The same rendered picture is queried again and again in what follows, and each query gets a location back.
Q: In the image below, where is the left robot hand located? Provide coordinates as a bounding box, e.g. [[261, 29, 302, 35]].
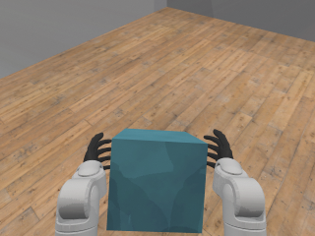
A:
[[83, 132, 112, 170]]

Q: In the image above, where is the right robot hand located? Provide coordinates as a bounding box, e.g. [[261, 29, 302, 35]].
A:
[[203, 129, 234, 168]]

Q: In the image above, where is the carton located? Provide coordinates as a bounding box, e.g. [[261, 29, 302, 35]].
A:
[[106, 128, 209, 234]]

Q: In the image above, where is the right robot forearm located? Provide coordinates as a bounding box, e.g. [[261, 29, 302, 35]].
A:
[[212, 157, 267, 236]]

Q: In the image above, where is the left robot forearm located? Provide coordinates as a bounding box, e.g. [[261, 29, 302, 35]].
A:
[[54, 160, 107, 236]]

